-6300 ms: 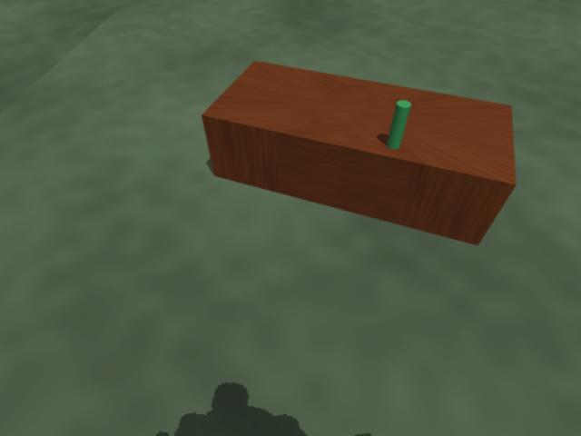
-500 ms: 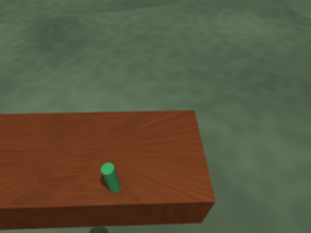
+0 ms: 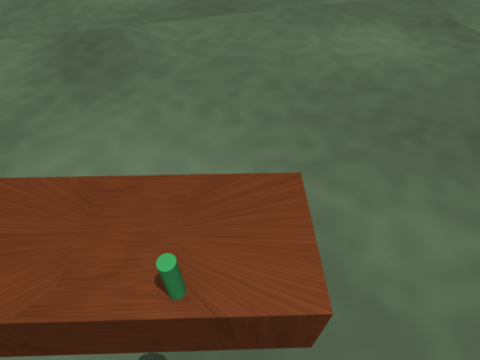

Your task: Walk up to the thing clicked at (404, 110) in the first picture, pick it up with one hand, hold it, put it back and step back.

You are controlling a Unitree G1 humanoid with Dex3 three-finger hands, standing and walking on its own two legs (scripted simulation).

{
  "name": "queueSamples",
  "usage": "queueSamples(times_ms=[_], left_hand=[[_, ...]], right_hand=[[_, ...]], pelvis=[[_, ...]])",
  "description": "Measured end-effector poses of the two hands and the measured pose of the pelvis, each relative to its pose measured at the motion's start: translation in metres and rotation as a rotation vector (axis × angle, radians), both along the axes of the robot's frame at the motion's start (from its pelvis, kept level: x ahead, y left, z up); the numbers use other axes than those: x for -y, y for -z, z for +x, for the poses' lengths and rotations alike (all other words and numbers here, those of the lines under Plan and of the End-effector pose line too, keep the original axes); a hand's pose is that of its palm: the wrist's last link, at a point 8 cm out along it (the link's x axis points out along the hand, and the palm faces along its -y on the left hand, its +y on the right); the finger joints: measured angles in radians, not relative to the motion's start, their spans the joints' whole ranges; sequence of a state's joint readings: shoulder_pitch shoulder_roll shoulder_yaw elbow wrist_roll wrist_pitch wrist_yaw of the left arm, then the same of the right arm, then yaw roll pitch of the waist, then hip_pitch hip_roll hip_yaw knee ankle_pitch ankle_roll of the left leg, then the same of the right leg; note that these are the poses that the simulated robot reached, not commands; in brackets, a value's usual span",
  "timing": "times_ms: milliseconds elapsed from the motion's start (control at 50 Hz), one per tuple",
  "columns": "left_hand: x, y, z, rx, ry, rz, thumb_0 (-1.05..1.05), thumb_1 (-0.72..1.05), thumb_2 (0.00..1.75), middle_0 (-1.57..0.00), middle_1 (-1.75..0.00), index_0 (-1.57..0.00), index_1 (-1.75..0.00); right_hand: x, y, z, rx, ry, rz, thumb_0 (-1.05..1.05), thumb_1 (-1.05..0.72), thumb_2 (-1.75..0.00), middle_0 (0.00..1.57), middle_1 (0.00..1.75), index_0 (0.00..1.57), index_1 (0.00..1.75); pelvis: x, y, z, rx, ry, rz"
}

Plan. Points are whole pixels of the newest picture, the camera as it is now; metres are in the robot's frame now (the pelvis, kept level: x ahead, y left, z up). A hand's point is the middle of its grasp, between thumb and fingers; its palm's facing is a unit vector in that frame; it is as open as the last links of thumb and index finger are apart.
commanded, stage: stand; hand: left
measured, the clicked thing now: (172, 277) +0.42 +0.22 -0.33
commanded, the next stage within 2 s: go down in 0.66 s
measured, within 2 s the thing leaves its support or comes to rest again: neither
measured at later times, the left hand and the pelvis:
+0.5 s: hand out of the picture +0.07 +0.26 -0.16, palm faces -0.04 -0.94 -0.34, open 7.4 cm; pelvis +0.00 +0.00 +0.00, yaw +0 degrees
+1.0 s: hand out of the picture +0.15 +0.26 -0.16, palm faces +0.04 -0.94 -0.34, open 11.0 cm; pelvis -0.01 +0.00 -0.01, yaw +1 degrees
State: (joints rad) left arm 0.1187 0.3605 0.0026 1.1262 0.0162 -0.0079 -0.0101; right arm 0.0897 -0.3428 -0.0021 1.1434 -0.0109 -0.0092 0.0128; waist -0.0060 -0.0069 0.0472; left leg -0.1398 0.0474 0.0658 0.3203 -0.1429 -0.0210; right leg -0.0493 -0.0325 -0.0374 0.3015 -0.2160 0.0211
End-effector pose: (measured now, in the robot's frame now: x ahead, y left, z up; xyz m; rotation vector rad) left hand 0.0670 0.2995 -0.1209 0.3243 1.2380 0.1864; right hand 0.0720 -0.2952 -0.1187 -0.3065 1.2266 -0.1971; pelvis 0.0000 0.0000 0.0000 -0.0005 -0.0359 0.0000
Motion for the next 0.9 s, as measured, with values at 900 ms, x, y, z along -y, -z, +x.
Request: queueSamples(times_ms=[900], left_hand=[[0.002,0.002,0.042,0.117,-0.044,-0.017,0.01,0.75,0.75,-0.12,-0.2,-0.13,-0.19]], right_hand=[[-0.019,0.002,0.008,0.102,-0.003,0.016,0.0,-0.97,-0.92,0.2,0.3,0.2,0.3]], pelvis=[[-0.003,0.006,-0.006,-0.071,-0.021,-0.006]])
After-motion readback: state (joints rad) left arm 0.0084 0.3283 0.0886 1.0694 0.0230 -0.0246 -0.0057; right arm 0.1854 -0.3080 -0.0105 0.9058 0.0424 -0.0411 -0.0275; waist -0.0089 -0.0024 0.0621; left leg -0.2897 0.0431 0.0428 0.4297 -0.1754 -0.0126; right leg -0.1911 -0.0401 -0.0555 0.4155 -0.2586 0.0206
